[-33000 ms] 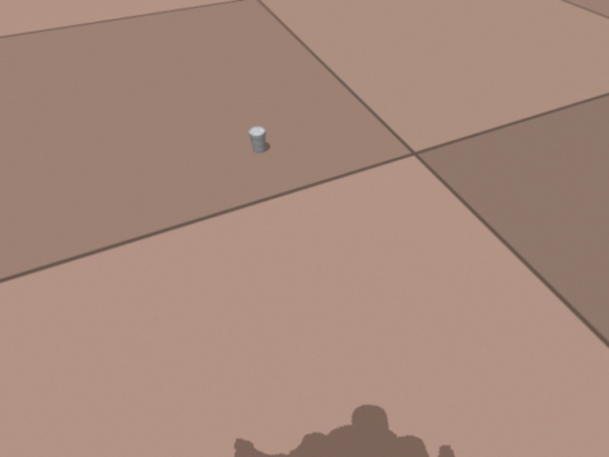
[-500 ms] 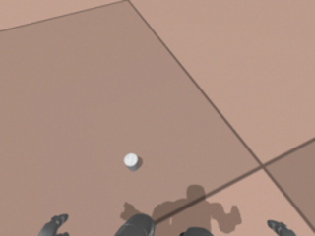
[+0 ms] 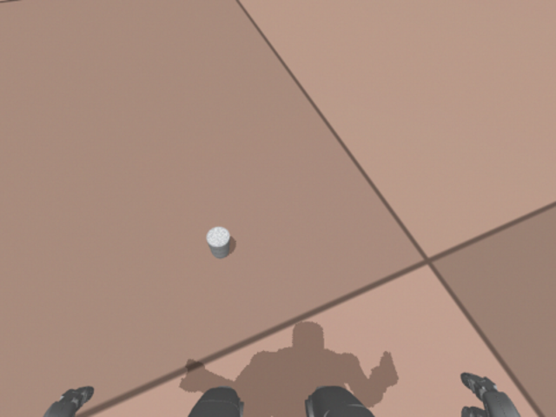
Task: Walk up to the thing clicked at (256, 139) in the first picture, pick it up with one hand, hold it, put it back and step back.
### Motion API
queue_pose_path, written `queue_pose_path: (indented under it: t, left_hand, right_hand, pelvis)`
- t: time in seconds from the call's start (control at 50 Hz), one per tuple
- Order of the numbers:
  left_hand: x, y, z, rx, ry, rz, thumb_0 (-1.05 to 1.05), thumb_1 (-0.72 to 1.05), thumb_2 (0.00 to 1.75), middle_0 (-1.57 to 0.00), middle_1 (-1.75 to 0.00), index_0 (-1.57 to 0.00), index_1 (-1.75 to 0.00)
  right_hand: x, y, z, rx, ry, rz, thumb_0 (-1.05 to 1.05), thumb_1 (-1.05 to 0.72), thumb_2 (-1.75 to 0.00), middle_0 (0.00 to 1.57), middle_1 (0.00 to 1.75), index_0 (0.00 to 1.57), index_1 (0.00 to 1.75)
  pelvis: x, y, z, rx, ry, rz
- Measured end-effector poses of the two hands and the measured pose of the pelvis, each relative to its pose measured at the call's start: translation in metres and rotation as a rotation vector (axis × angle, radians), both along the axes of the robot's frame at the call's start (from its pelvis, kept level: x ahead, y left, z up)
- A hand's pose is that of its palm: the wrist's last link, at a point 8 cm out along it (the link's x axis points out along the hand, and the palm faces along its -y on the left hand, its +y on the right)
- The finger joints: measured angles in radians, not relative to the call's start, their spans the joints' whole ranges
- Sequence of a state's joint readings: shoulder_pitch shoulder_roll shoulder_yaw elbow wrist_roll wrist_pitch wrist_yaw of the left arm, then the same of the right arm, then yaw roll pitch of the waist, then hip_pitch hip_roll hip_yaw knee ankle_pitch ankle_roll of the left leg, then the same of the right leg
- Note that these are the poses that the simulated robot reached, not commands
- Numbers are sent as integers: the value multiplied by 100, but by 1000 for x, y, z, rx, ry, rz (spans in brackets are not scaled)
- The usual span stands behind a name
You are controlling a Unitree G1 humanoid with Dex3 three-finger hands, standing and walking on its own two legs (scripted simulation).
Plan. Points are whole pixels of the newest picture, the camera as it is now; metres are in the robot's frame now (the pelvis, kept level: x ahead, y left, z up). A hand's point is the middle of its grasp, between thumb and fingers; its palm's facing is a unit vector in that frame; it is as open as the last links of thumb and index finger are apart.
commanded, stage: step back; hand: left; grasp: from above
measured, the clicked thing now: (219, 244) +0.69 +0.24 -0.71
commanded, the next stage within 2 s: stand in 2.00 s
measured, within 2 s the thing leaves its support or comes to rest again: neither
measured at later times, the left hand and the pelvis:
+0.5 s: hand out of the picture -0.04 +0.24 -0.16, palm faces +0.06 -0.92 -0.38, open 7.4 cm; pelvis -0.18 -0.03 -0.02, yaw +4 degrees
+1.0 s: hand out of the picture -0.29 +0.19 -0.14, palm faces +0.02 -0.91 -0.41, open 7.4 cm; pelvis -0.32 -0.08 -0.01, yaw -1 degrees
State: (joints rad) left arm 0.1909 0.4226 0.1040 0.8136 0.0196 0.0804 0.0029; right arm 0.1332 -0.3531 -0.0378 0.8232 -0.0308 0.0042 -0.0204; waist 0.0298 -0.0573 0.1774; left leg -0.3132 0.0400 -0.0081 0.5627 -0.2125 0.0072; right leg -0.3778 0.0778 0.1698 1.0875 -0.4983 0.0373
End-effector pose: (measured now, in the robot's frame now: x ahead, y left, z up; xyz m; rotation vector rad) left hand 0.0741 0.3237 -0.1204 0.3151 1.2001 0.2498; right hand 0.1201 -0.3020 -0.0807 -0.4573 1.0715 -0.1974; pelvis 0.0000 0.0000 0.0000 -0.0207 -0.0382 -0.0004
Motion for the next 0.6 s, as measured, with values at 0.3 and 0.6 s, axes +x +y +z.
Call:
queue_pose_path:
  t: [0.3, 0.6]
  left_hand:
    - [-105, -52, 24, 40, -7, -29, 0, 90, 89, -21, -30, -20, -30]
    - [-167, -53, 0, -39, -102, -10, 0, 90, 89, -20, -30, -20, -30]
  right_hand:
    - [-130, -53, -33, 60, 52, -73, 1, -90, -90, 21, 30, 20, 30]
    - [-258, -36, -14, -3, 174, -21, 1, -90, -90, 21, 30, 20, 30]
  pelvis:
    - [-102, -36, -3, 51, 2, -6]
    - [-205, -36, -2, -7, -4, 79]
